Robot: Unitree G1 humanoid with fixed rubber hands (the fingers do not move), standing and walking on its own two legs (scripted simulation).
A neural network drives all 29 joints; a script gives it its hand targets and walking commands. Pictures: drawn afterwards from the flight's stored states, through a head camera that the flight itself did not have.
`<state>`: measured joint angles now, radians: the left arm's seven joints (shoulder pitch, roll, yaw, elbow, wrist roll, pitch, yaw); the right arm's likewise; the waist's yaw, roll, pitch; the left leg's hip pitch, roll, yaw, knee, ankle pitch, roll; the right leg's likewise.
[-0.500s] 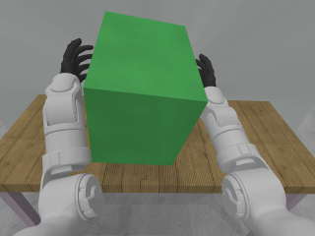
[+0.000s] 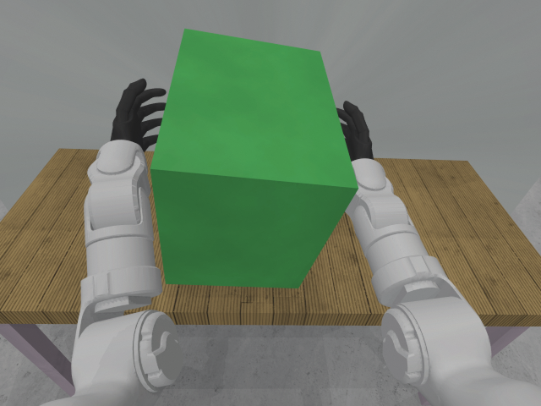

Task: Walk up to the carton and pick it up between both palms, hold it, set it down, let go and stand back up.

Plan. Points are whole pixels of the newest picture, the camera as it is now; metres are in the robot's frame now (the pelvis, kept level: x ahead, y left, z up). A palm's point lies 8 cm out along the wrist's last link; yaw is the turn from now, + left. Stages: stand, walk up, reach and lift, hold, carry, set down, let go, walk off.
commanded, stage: set down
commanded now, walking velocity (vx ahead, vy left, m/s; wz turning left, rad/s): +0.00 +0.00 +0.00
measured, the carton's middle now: (244, 165) +0.46 +0.04 +0.16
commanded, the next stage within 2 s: none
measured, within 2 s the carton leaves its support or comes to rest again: neither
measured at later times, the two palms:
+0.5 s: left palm (151, 156) +0.43 +0.17 +0.20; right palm (359, 168) +0.43 -0.14 +0.18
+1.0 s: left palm (164, 168) +0.45 +0.16 +0.17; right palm (360, 176) +0.44 -0.15 +0.16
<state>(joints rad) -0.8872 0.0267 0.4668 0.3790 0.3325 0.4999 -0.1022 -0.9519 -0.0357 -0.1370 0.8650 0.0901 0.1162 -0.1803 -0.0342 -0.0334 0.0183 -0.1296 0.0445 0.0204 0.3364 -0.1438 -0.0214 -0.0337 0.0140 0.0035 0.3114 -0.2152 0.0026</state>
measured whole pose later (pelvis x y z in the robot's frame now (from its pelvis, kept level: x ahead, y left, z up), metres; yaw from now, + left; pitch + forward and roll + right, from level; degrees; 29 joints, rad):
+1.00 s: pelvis +0.02 -0.01 +0.00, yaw +0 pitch -1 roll +0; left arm -0.88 0.02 0.50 0.65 0.35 0.27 -0.07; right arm -0.93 0.02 -0.35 0.93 -0.12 0.05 -0.12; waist -0.03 -0.04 0.04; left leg -0.13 0.04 0.03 0.29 -0.14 -0.03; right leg -0.06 0.01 0.00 0.31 -0.23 0.00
